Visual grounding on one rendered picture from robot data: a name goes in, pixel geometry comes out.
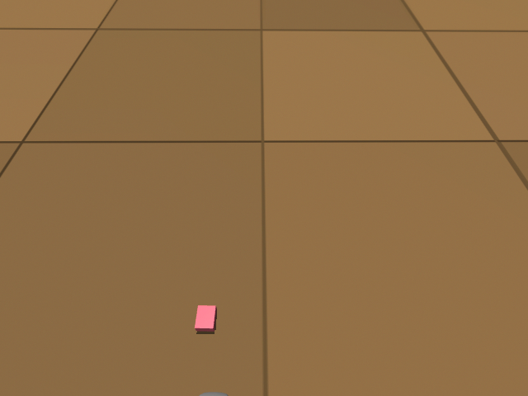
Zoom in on small box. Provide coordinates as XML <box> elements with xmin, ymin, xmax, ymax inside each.
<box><xmin>195</xmin><ymin>305</ymin><xmax>217</xmax><ymax>332</ymax></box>

